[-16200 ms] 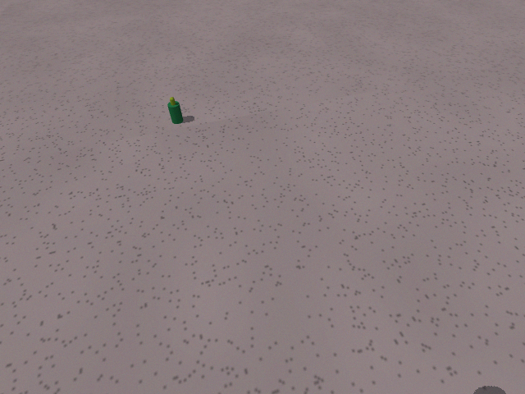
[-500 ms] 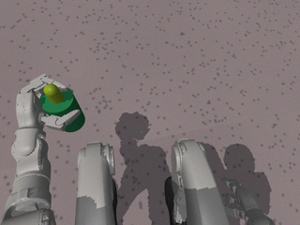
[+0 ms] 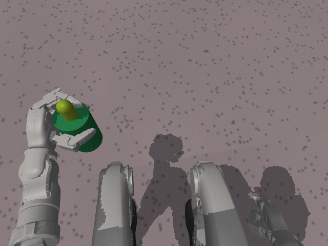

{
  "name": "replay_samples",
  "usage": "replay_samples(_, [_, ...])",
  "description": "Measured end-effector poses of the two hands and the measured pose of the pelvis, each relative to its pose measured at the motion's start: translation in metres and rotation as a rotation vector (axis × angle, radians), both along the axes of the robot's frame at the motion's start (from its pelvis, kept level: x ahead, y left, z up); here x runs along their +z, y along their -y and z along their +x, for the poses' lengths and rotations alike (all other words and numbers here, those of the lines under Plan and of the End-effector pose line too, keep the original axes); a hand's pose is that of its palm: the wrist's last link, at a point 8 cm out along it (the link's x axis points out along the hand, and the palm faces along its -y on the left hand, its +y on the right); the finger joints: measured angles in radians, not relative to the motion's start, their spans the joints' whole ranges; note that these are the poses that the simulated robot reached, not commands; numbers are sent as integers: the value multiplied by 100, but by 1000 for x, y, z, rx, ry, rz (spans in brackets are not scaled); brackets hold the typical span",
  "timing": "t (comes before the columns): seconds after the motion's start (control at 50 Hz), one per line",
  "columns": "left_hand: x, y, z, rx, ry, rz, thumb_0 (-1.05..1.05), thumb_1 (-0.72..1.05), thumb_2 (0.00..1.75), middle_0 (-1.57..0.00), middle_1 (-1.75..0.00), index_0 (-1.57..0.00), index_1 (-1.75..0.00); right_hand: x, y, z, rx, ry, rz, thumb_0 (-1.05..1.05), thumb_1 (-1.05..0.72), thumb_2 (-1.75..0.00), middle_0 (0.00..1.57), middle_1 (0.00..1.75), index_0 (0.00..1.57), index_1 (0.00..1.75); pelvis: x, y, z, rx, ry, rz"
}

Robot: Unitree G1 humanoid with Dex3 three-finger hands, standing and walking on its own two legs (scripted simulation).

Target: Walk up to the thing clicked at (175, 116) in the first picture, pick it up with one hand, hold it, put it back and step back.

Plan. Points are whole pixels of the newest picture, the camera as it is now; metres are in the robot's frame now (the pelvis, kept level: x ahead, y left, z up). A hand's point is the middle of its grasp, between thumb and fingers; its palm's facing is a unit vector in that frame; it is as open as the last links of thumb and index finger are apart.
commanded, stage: lift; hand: left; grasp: from the side
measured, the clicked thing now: (77, 124) +0.39 +0.22 -0.03
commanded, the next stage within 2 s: hold in 1.62 s
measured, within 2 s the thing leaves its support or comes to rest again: neither
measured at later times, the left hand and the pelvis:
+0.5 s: hand (24, 85) +0.38 +0.21 +0.17, palm faces +0.12 -0.99 -0.05, open 8.5 cm; pelvis +0.04 +0.01 +0.15, yaw +3 degrees
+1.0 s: hand out of the picture +0.38 +0.21 +0.27, palm faces +0.11 -0.99 -0.04, open 8.5 cm; pelvis +0.06 +0.01 +0.24, yaw +4 degrees
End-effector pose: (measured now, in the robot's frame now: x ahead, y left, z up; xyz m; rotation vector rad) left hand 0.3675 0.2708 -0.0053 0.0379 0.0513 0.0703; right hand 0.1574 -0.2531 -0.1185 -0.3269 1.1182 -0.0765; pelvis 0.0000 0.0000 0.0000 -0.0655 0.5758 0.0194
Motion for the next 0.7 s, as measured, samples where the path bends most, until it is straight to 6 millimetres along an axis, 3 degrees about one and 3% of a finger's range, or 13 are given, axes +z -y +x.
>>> replay_samples(0.24, [82,1,-10,21,-12,11,4,-33,102,-73,-97,-95,-111,67,-11,29,-15,82,21,1,-90,-89,20,30,20,30,64,-3,13,16,23,1])
replay_samples(0.46, [166,7,-18,41,-25,4,3,-33,101,-72,-98,-94,-111,147,-26,52,-17,150,40,1,-90,-89,20,30,20,30,135,-7,33,38,91,4])
replay_samples(0.7, [233,3,-9,44,-20,9,3,-33,101,-72,-98,-94,-111,217,-33,56,-17,186,41,1,-90,-89,20,30,20,30,196,-12,52,57,192,11])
